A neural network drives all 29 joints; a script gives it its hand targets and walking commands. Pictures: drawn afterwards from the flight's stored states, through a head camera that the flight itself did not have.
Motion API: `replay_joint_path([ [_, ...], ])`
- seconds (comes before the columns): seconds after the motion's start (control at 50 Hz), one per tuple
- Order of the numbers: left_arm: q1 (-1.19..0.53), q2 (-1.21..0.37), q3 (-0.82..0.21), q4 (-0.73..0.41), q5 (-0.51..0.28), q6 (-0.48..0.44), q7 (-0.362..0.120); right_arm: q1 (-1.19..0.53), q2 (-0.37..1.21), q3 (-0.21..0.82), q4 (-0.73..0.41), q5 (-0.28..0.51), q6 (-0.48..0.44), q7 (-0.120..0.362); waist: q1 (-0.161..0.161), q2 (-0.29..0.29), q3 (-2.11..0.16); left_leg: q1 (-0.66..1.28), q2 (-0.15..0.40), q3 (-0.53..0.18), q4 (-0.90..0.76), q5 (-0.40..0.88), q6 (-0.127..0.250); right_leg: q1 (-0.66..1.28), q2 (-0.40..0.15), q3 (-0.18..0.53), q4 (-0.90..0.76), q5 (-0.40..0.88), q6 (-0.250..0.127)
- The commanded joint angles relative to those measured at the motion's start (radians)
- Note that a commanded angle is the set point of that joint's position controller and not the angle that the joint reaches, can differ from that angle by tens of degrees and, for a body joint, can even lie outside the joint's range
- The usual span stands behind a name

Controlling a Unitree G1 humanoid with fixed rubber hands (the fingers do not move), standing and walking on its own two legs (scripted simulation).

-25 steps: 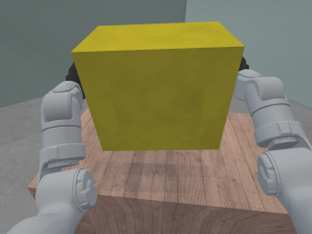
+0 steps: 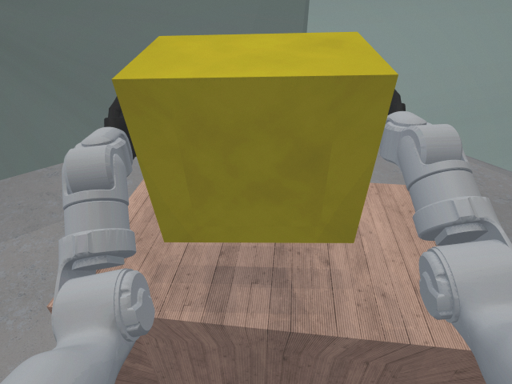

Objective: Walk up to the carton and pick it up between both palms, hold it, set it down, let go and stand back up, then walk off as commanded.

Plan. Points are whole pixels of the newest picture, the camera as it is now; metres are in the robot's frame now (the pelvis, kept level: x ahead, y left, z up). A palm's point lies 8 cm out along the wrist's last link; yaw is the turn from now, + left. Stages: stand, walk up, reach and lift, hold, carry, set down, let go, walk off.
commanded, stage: hold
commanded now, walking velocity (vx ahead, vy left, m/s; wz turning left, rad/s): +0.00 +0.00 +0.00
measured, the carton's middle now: (257, 140) +0.39 +0.00 +0.27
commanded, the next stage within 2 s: none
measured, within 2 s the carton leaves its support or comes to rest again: neither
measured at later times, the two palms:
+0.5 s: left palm (123, 145) +0.37 +0.19 +0.27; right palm (391, 126) +0.36 -0.19 +0.30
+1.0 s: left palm (118, 137) +0.37 +0.20 +0.29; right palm (391, 123) +0.37 -0.19 +0.30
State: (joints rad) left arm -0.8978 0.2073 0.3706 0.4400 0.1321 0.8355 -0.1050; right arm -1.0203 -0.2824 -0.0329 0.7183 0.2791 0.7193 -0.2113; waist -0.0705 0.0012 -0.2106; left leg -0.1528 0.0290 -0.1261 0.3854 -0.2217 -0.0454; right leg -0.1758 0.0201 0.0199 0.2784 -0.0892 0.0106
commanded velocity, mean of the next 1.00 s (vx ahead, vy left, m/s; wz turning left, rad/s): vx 0.00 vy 0.00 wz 0.00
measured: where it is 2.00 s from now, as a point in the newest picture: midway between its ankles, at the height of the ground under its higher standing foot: outside the picture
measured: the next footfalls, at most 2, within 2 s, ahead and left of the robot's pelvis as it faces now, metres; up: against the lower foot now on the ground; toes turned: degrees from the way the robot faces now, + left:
none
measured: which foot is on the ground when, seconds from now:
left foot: down 0.00-1.00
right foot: down 0.00-1.00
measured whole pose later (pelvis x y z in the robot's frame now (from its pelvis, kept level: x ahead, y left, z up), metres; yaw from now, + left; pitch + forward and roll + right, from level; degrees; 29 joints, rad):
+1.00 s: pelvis +0.00 +0.00 +0.00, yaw +0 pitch +0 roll -1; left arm -0.94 0.22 0.36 0.50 0.13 0.83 -0.10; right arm -1.05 -0.29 -0.04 0.76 0.27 0.71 -0.20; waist -0.06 0.00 -0.23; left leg -0.18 0.03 -0.12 0.38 -0.21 -0.05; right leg -0.20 0.02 0.03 0.28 -0.08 0.01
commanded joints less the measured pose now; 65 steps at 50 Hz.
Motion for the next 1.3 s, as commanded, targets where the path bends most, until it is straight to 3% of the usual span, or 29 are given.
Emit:
replay_joint_path([
  [0.0, -0.846, -0.547, -0.364, -0.153, -0.190, -0.060, -0.122, -0.932, 0.656, 0.216, -0.399, 0.251, -0.071, 0.198, 0.023, 0.027, -0.356, -0.167, -0.087, 0.093, -0.084, 0.170, 0.016, 0.421, 0.054, 0.013, 0.024, 0.138, -0.019],
  [0.02, -0.799, -0.545, -0.371, -0.122, -0.184, -0.052, -0.122, -0.880, 0.623, 0.194, -0.353, 0.226, -0.066, 0.198, -0.002, 0.032, -0.314, -0.182, -0.083, 0.095, -0.092, 0.158, 0.015, 0.426, 0.047, 0.010, 0.022, 0.139, -0.017],
  [0.14, -0.819, -0.577, -0.421, -0.180, -0.212, -0.058, -0.124, -0.904, 0.628, 0.196, -0.416, 0.253, -0.073, 0.193, -0.009, 0.031, -0.363, -0.146, -0.075, 0.085, -0.072, 0.216, 0.001, 0.415, 0.062, 0.012, 0.035, 0.182, -0.017],
  [0.2, -0.832, -0.558, -0.386, -0.133, -0.178, -0.044, -0.129, -0.880, 0.586, 0.167, -0.308, 0.237, -0.048, 0.200, -0.017, 0.045, -0.258, -0.174, -0.074, 0.090, -0.097, 0.145, -0.002, 0.382, 0.062, 0.012, 0.020, 0.113, -0.022],
  [0.24, -0.803, -0.575, -0.410, -0.188, -0.195, -0.047, -0.133, -0.893, 0.602, 0.188, -0.411, 0.238, -0.071, 0.200, -0.008, 0.051, -0.314, -0.164, -0.074, 0.092, -0.093, 0.204, -0.006, 0.414, 0.065, 0.007, 0.026, 0.166, -0.023],
  [0.26, -0.828, -0.581, -0.431, -0.197, -0.200, -0.046, -0.131, -0.872, 0.599, 0.181, -0.351, 0.240, -0.063, 0.201, -0.036, 0.074, -0.307, -0.147, -0.071, 0.083, -0.085, 0.227, -0.016, 0.421, 0.060, 0.012, 0.025, 0.173, -0.028],
  [0.32, -0.780, -0.597, -0.429, -0.244, -0.198, -0.041, -0.104, -0.853, 0.603, 0.226, -0.404, 0.291, -0.063, 0.208, 0.003, 0.077, -0.364, -0.082, -0.078, 0.078, -0.046, 0.362, -0.030, 0.419, 0.076, 0.001, 0.041, 0.252, -0.026],
  [0.34, -0.792, -0.564, -0.416, -0.199, -0.198, -0.041, -0.121, -0.824, 0.574, 0.177, -0.375, 0.255, -0.049, 0.195, -0.041, 0.035, -0.302, -0.108, -0.084, 0.081, -0.055, 0.292, -0.022, 0.414, 0.059, 0.019, 0.029, 0.243, -0.018],
  [0.36, -0.781, -0.589, -0.437, -0.264, -0.205, -0.045, -0.117, -0.854, 0.600, 0.217, -0.428, 0.270, -0.061, 0.195, -0.025, 0.051, -0.375, -0.098, -0.077, 0.078, -0.052, 0.311, -0.023, 0.440, 0.069, 0.009, 0.038, 0.256, -0.026],
  [0.4, -0.780, -0.599, -0.470, -0.275, -0.208, -0.032, -0.122, -0.786, 0.573, 0.179, -0.381, 0.260, -0.047, 0.192, -0.076, 0.091, -0.314, -0.083, -0.071, 0.073, -0.058, 0.343, -0.041, 0.427, 0.058, 0.016, 0.028, 0.279, -0.029],
  [0.46, -0.776, -0.548, -0.400, -0.261, -0.172, -0.020, -0.122, -0.802, 0.581, 0.225, -0.352, 0.281, -0.040, 0.203, -0.013, 0.071, -0.260, -0.122, -0.078, 0.078, -0.070, 0.300, -0.023, 0.430, 0.057, 0.007, 0.027, 0.225, -0.028],
  [0.48, -0.792, -0.547, -0.428, -0.280, -0.185, -0.026, -0.131, -0.804, 0.576, 0.209, -0.394, 0.268, -0.042, 0.201, -0.043, 0.060, -0.279, -0.115, -0.081, 0.082, -0.073, 0.277, -0.028, 0.426, 0.056, 0.012, 0.022, 0.230, -0.022],
  [0.5, -0.762, -0.561, -0.423, -0.317, -0.176, -0.025, -0.120, -0.843, 0.611, 0.267, -0.483, 0.295, -0.060, 0.208, 0.005, 0.071, -0.346, -0.091, -0.078, 0.078, -0.062, 0.344, -0.025, 0.467, 0.062, 0.005, 0.036, 0.278, -0.023],
  [0.7, -0.851, -0.540, -0.413, -0.185, -0.197, -0.049, -0.126, -0.893, 0.613, 0.200, -0.408, 0.219, -0.065, 0.217, -0.008, -0.007, -0.295, -0.199, -0.071, 0.092, -0.111, 0.115, 0.016, 0.401, 0.051, 0.017, 0.029, 0.123, -0.009],
  [0.72, -0.844, -0.541, -0.396, -0.169, -0.193, -0.050, -0.114, -0.958, 0.639, 0.246, -0.453, 0.250, -0.077, 0.222, 0.046, -0.006, -0.320, -0.194, -0.075, 0.096, -0.108, 0.124, 0.027, 0.413, 0.056, 0.017, 0.031, 0.108, -0.011],
  [0.74, -0.849, -0.535, -0.382, -0.106, -0.183, -0.049, -0.114, -0.909, 0.611, 0.178, -0.331, 0.207, -0.062, 0.222, 0.014, 0.004, -0.264, -0.232, -0.072, 0.098, -0.126, 0.041, 0.030, 0.383, 0.055, 0.015, 0.025, 0.051, -0.009],
  [0.92, -0.862, -0.535, -0.355, -0.068, -0.190, -0.068, -0.126, -0.923, 0.626, 0.162, -0.303, 0.196, -0.078, 0.210, -0.010, 0.020, -0.324, -0.227, -0.069, 0.100, -0.117, 0.054, 0.042, 0.407, 0.046, 0.014, 0.030, 0.086, -0.010],
  [0.94, -0.845, -0.533, -0.358, -0.094, -0.191, -0.071, -0.129, -0.933, 0.634, 0.183, -0.359, 0.220, -0.086, 0.207, 0.011, 0.027, -0.368, -0.198, -0.079, 0.100, -0.105, 0.108, 0.035, 0.407, 0.046, 0.024, 0.026, 0.125, -0.009],
  [0.96, -0.850, -0.554, -0.391, -0.122, -0.220, -0.075, -0.126, -0.903, 0.633, 0.168, -0.342, 0.223, -0.076, 0.203, -0.017, 0.030, -0.378, -0.184, -0.075, 0.091, -0.098, 0.127, 0.027, 0.405, 0.050, 0.015, 0.029, 0.132, -0.011],
  [1.0, -0.862, -0.562, -0.377, -0.118, -0.206, -0.071, -0.124, -0.952, 0.626, 0.189, -0.366, 0.239, -0.086, 0.201, 0.001, 0.040, -0.373, -0.162, -0.080, 0.097, -0.080, 0.162, 0.021, 0.406, 0.053, 0.020, 0.028, 0.146, -0.019],
  [1.04, -0.840, -0.556, -0.393, -0.097, -0.213, -0.070, -0.126, -0.914, 0.608, 0.168, -0.335, 0.238, -0.072, 0.193, -0.035, 0.040, -0.332, -0.162, -0.086, 0.094, -0.073, 0.166, 0.015, 0.399, 0.051, 0.018, 0.020, 0.162, -0.014],
  [1.06, -0.839, -0.554, -0.384, -0.128, -0.212, -0.071, -0.127, -0.908, 0.619, 0.185, -0.345, 0.247, -0.075, 0.193, -0.017, 0.034, -0.345, -0.155, -0.083, 0.094, -0.078, 0.180, 0.015, 0.412, 0.052, 0.018, 0.022, 0.162, -0.017],
  [1.1, -0.852, -0.550, -0.404, -0.149, -0.214, -0.068, -0.134, -0.895, 0.621, 0.176, -0.355, 0.248, -0.069, 0.192, -0.040, 0.048, -0.327, -0.158, -0.079, 0.086, -0.084, 0.165, 0.014, 0.391, 0.051, 0.024, 0.018, 0.161, -0.013],
  [1.14, -0.825, -0.526, -0.360, -0.065, -0.179, -0.057, -0.140, -0.924, 0.602, 0.180, -0.327, 0.242, -0.066, 0.191, -0.020, 0.031, -0.255, -0.181, -0.086, 0.095, -0.091, 0.155, 0.020, 0.384, 0.042, 0.023, 0.014, 0.158, -0.013],
  [1.2, -0.825, -0.538, -0.386, -0.156, -0.194, -0.068, -0.136, -0.876, 0.625, 0.187, -0.368, 0.256, -0.063, 0.180, -0.035, 0.043, -0.333, -0.133, -0.093, 0.086, -0.068, 0.218, 0.007, 0.410, 0.049, 0.019, 0.023, 0.213, -0.005],
  [1.22, -0.849, -0.555, -0.385, -0.180, -0.193, -0.068, -0.127, -0.907, 0.638, 0.211, -0.369, 0.272, -0.066, 0.192, 0.007, 0.057, -0.354, -0.133, -0.087, 0.089, -0.063, 0.214, 0.006, 0.409, 0.059, 0.015, 0.031, 0.178, -0.011],
  [1.24, -0.839, -0.549, -0.367, -0.158, -0.180, -0.063, -0.123, -0.901, 0.632, 0.210, -0.352, 0.267, -0.063, 0.197, 0.012, 0.033, -0.317, -0.137, -0.086, 0.090, -0.070, 0.208, 0.008, 0.401, 0.054, 0.017, 0.022, 0.170, -0.011],
  [1.26, -0.833, -0.557, -0.406, -0.173, -0.203, -0.067, -0.127, -0.871, 0.622, 0.198, -0.351, 0.255, -0.061, 0.191, -0.022, 0.027, -0.334, -0.120, -0.085, 0.087, -0.068, 0.230, 0.004, 0.403, 0.051, 0.019, 0.021, 0.205, -0.006],
  [1.28, -0.821, -0.559, -0.389, -0.170, -0.200, -0.062, -0.125, -0.898, 0.628, 0.220, -0.385, 0.270, -0.064, 0.193, 0.002, 0.028, -0.340, -0.122, -0.084, 0.083, -0.070, 0.231, 0.006, 0.393, 0.061, 0.014, 0.022, 0.189, -0.011],
])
